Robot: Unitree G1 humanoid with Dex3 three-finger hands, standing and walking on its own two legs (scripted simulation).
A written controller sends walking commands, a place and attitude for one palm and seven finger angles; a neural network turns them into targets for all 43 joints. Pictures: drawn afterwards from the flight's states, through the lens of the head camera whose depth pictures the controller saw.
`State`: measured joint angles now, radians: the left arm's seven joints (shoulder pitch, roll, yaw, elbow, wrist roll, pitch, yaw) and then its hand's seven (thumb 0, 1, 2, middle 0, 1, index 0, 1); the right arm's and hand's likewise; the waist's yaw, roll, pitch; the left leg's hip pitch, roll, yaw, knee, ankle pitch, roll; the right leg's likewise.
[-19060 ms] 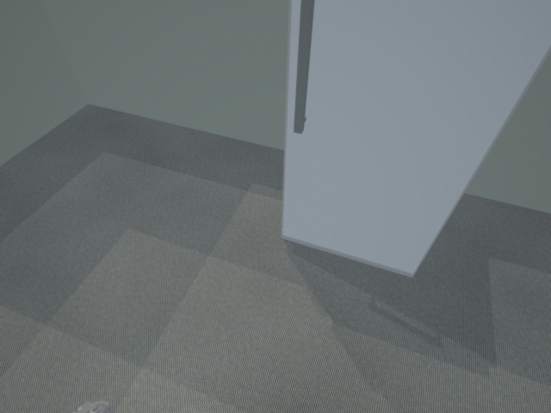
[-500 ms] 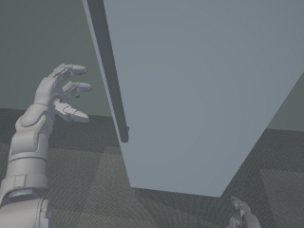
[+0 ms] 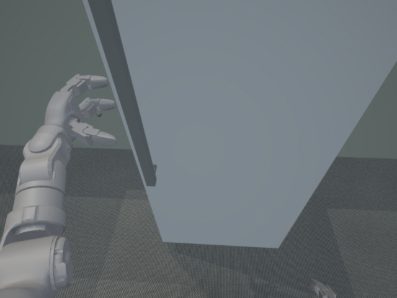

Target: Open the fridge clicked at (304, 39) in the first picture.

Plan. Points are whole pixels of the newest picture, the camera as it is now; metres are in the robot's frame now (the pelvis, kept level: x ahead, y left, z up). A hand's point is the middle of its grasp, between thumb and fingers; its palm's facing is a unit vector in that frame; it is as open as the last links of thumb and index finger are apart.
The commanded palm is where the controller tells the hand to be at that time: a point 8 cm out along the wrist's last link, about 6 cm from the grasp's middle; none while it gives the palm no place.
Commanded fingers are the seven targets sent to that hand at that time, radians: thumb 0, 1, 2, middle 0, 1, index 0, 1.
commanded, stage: move the hooked fingers beside the handle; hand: left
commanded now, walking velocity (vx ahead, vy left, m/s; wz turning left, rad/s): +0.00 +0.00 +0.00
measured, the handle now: (135, 110) +0.46 +0.15 +0.15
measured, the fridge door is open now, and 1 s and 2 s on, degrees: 0 0 0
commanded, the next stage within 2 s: feel for the door with the fingertips in 0.68 s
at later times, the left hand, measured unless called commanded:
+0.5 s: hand (94, 121) +0.39 +0.21 +0.18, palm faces -0.02 -1.00 -0.01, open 14.0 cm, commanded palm +0.37 +0.26 +0.19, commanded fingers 0.00 -0.50 0.30 -0.30 -1.20 -0.30 -1.20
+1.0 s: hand (107, 117) +0.40 +0.18 +0.18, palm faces -0.06 -1.00 -0.01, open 14.0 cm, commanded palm +0.37 +0.23 +0.18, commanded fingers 0.00 -0.50 0.30 -0.30 -1.20 -0.30 -1.20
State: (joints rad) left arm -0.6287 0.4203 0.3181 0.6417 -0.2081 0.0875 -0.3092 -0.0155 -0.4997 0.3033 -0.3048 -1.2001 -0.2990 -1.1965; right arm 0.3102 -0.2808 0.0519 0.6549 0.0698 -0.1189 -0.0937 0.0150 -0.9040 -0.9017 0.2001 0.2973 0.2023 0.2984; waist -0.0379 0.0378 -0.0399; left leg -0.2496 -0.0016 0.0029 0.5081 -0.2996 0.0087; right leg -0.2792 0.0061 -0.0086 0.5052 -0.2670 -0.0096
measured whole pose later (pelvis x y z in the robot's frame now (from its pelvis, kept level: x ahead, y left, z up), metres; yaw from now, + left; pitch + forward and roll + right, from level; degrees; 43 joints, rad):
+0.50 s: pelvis +0.00 +0.00 +0.00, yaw +1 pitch +1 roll +0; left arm -0.59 0.39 0.28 0.58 -0.21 0.12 -0.30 -0.02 -0.50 0.30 -0.31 -1.20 -0.30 -1.20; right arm 0.25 -0.27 0.06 0.63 0.07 -0.11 -0.10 0.01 -0.90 -0.90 0.20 0.30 0.20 0.30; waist -0.01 0.03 -0.04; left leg -0.24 -0.01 -0.01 0.51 -0.30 0.01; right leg -0.26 0.00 -0.02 0.50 -0.26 -0.01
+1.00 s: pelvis +0.00 +0.01 +0.00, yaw +0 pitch +2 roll +0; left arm -0.59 0.35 0.25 0.52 -0.22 0.11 -0.26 -0.02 -0.50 0.30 -0.30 -1.20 -0.30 -1.20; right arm 0.31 -0.27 0.05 0.65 0.07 -0.11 -0.09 0.02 -0.90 -0.90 0.20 0.30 0.20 0.30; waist -0.02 0.04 -0.04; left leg -0.23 -0.01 0.00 0.50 -0.29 0.02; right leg -0.26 0.00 -0.01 0.49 -0.26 0.00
